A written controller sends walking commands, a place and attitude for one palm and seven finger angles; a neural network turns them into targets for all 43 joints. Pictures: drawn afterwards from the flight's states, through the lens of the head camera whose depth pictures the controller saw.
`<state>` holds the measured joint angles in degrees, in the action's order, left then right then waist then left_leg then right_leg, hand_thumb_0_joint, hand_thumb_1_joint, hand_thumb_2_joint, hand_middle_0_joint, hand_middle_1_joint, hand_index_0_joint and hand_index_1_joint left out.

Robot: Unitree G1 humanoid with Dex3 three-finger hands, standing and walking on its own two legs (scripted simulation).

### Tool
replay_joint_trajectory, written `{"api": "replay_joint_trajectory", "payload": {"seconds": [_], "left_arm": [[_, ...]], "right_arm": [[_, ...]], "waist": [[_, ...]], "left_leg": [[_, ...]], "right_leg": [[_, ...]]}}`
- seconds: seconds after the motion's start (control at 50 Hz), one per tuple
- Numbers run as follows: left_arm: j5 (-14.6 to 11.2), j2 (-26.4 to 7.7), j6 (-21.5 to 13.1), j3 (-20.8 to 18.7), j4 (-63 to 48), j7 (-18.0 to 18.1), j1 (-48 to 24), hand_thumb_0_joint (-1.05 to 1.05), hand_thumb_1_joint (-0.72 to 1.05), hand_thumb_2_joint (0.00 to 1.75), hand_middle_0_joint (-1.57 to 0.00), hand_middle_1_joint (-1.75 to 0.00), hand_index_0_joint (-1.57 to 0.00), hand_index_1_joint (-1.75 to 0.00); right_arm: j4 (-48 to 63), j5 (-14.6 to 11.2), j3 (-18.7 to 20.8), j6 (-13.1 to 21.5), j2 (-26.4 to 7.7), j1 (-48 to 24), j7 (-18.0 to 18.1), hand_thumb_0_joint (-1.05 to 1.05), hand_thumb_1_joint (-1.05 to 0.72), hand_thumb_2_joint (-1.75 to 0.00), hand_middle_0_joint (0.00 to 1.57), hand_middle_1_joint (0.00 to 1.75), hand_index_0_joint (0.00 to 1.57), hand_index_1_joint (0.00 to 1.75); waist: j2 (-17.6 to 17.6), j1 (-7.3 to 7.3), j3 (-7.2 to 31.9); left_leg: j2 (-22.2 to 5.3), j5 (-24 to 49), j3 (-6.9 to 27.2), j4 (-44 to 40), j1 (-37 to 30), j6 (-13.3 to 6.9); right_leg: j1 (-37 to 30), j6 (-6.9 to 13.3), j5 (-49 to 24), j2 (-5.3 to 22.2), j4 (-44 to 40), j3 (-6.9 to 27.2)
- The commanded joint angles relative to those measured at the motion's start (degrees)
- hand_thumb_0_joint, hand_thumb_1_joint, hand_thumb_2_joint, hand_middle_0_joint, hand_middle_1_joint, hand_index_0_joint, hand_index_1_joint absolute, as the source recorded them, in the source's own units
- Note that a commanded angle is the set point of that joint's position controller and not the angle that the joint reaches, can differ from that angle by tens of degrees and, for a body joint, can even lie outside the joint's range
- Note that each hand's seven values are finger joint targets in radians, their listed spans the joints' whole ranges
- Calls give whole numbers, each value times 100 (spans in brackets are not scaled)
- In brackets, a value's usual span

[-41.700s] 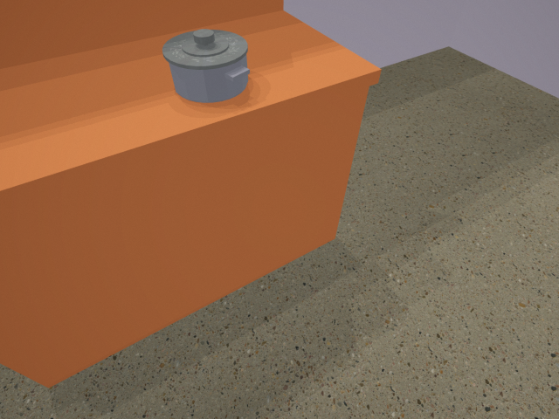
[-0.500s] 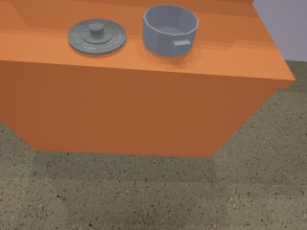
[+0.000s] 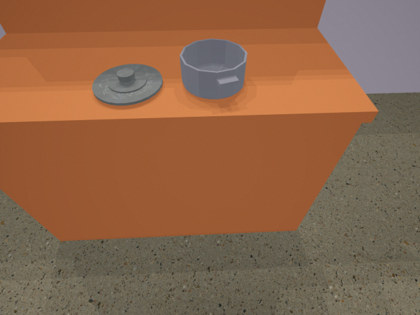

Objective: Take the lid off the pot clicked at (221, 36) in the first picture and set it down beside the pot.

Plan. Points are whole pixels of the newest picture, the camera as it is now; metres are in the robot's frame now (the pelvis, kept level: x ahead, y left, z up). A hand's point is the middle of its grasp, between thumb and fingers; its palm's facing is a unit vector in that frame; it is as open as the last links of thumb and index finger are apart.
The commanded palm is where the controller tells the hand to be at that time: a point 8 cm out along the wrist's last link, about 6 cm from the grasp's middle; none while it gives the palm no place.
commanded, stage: let the arm hang, fingers relaxed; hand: left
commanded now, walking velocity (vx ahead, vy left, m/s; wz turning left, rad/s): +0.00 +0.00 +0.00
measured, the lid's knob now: (125, 75) +0.70 +0.26 +0.08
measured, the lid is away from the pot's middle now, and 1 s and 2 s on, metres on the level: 0.25 0.25 0.25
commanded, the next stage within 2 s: look to check the result in 0.72 s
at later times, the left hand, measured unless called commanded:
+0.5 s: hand out of the picture -0.02 +0.15 -0.18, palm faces +0.01 -0.98 -0.18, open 7.3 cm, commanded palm none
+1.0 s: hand out of the picture -0.01 +0.16 -0.18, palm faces +0.00 -0.98 -0.19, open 7.3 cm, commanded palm none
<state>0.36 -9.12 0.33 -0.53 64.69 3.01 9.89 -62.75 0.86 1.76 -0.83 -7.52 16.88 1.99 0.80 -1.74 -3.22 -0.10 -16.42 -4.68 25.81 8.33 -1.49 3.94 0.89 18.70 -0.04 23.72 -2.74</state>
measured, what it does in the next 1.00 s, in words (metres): stands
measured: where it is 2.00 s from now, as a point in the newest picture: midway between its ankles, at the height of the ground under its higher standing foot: outside the picture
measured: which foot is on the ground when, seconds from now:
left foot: down 0.00-1.00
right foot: down 0.00-1.00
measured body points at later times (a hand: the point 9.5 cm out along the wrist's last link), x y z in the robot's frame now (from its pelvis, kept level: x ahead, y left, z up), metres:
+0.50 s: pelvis -0.01 -0.01 +0.00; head +0.02 -0.01 +0.45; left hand -0.02 +0.20 -0.16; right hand -0.03 -0.22 -0.16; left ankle -0.03 +0.10 -0.74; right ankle -0.06 -0.11 -0.74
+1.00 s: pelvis -0.01 -0.01 +0.00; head +0.03 -0.01 +0.45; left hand -0.01 +0.21 -0.16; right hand -0.03 -0.22 -0.16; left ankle -0.03 +0.10 -0.74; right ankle -0.06 -0.11 -0.74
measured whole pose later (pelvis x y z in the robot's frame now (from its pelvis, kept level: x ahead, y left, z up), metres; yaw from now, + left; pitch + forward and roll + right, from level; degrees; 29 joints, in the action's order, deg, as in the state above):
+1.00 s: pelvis -0.01 -0.01 +0.00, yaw -1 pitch -1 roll +0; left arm 0.5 -7.5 0.0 -0.7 67.1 3.2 13.4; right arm -64.5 0.6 2.0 -0.3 -6.0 16.6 2.5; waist -0.1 -1.2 -4.9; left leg -1.2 -15.2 -5.2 24.6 8.6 -0.8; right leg 4.4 1.6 17.1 -1.2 22.3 -2.1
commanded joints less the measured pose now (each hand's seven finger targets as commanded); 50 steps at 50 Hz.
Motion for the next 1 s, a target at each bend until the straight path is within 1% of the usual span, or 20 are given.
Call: {"api": "replay_joint_trajectory", "payload": {"seconds": [0.0,0.02,0.04,0.16,0.24,0.28,0.32,0.36,0.4,0.46,0.5,0.56,0.6,0.66,0.72,0.76,0.8,0.88,0.96,0.98], "left_arm": [[-12,-527,-41,-99,-6,-14,425,0,90,90,-20,-30,-20,-30],[-14,-511,-47,-100,0,-17,432,0,90,90,-20,-30,-20,-30],[-15,-508,-55,-102,16,-15,453,0,90,90,-20,-30,-20,-30],[-18,-467,-72,-86,63,-2,508,0,90,90,-20,-30,-20,-30],[-24,-446,-77,-81,105,4,550,0,90,90,-20,-30,-20,-30],[-7,-421,-65,-79,117,11,579,0,90,90,-20,-30,-20,-30],[-17,-374,-69,-70,163,3,623,0,90,90,-20,-30,-20,-30],[-16,-351,-79,-71,177,6,646,0,90,90,-20,-30,-20,-30],[-12,-342,-76,-63,189,6,661,0,90,90,-20,-30,-20,-30],[-14,-288,-84,-70,206,6,702,0,90,90,-20,-30,-20,-30],[-6,-285,-75,-65,217,4,732,0,90,90,-20,-30,-20,-30],[-6,-241,-82,-65,228,6,749,0,90,90,-20,-30,-20,-30],[-2,-251,-80,-72,230,6,761,0,90,90,-20,-30,-20,-30],[-8,-235,-87,-70,229,8,792,0,90,90,-20,-30,-20,-30],[-6,-248,-86,-74,208,9,774,0,90,90,-20,-30,-20,-30],[-8,-247,-92,-80,199,11,792,0,90,90,-20,-30,-20,-30],[-9,-264,-87,-83,183,12,786,0,90,90,-20,-30,-20,-30],[0,-272,-85,-83,152,18,770,0,90,90,-20,-30,-20,-30],[-12,-275,-94,-97,151,11,760,0,90,90,-20,-30,-20,-30],[-7,-302,-84,-92,123,15,742,0,90,90,-20,-30,-20,-30]], "right_arm": [[36,-22,106,43,-495,534,61,0,-90,-90,20,30,20,30],[36,-19,108,50,-493,528,66,0,-90,-90,20,30,20,30],[27,-23,113,52,-482,520,67,0,-90,-90,20,30,20,30],[-17,-35,109,51,-472,539,81,0,-90,-90,20,30,20,30],[-48,-41,99,52,-456,570,89,0,-90,-90,20,30,20,30],[-51,-57,109,42,-436,546,88,0,-90,-90,20,30,20,30],[-65,-43,99,40,-419,537,90,0,-90,-90,20,30,20,30],[-77,-41,95,51,-411,567,98,0,-90,-90,20,30,20,30],[-86,-51,97,48,-413,560,95,0,-90,-90,20,30,20,30],[-87,-44,96,65,-390,578,107,0,-90,-90,20,30,20,30],[-102,-51,102,56,-365,552,100,0,-90,-90,20,30,20,30],[-103,-43,102,66,-365,566,109,0,-90,-90,20,30,20,30],[-98,-53,105,61,-340,564,103,0,-90,-90,20,30,20,30],[-104,-47,104,70,-347,552,109,0,-90,-90,20,30,20,30],[-121,-48,100,66,-333,569,103,0,-90,-90,20,30,20,30],[-116,-45,97,73,-329,577,109,0,-90,-90,20,30,20,30],[-123,-51,106,66,-317,556,101,0,-90,-90,20,30,20,30],[-118,-55,114,61,-320,559,102,0,-90,-90,20,30,20,30],[-122,-45,108,81,-324,573,113,0,-90,-90,20,30,20,30],[-117,-61,108,71,-329,571,107,0,-90,-90,20,30,20,30]], "waist": [[5,44,-187],[7,45,-137],[-126,55,-112],[-136,36,-90],[-110,24,-30],[-68,28,-193],[-66,27,-192],[-56,15,-80],[-32,10,-154],[3,17,-65],[24,22,-200],[3,24,-141],[-85,26,-203],[-124,36,-124],[-138,32,-197],[-93,32,-117],[-69,40,-190],[-147,28,-184],[-71,32,1],[-49,34,-134]], "left_leg": [[-620,1617,637,-399,-24,-158],[-625,1689,628,-394,-65,-155],[-629,1748,593,-376,-95,-149],[-628,1867,548,-351,-170,-125],[-642,1901,542,-349,-233,-126],[-632,1731,550,-365,-201,-129],[-637,1663,561,-395,-210,-136],[-653,1749,554,-389,-262,-138],[-655,1653,562,-398,-253,-139],[-662,1822,565,-377,-294,-150],[-660,1595,567,-415,-252,-147],[-671,1747,563,-397,-272,-152],[-667,1606,585,-416,-242,-159],[-671,1746,545,-381,-275,-154],[-660,1661,543,-392,-191,-144],[-659,1770,535,-364,-214,-141],[-646,1643,533,-368,-167,-135],[-647,1643,541,-349,-170,-131],[-670,1947,518,-320,-277,-137],[-649,1785,547,-329,-200,-135]], "right_leg": [[336,150,-1629,602,-397,502],[313,148,-1692,598,-398,507],[296,135,-1790,609,-417,491],[274,126,-2051,618,-455,541],[250,117,-2053,606,-477,544],[391,108,-1831,582,-518,539],[405,115,-1740,581,-552,546],[344,124,-1815,571,-529,570],[430,115,-1679,563,-550,558],[376,117,-1793,556,-511,549],[512,112,-1546,544,-552,548],[466,109,-1680,532,-509,548],[520,110,-1551,527,-540,562],[457,107,-1753,548,-503,553],[473,110,-1724,542,-504,580],[404,112,-1859,549,-484,596],[450,108,-1755,557,-505,599],[451,101,-1744,531,-502,594],[338,103,-2032,559,-433,581],[414,101,-1862,542,-462,594]]}}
